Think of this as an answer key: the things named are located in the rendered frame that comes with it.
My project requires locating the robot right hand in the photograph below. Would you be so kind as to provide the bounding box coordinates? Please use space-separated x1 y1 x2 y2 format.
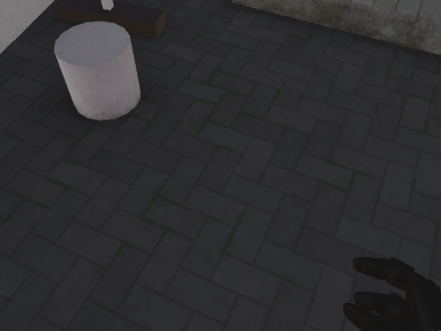
343 257 441 331

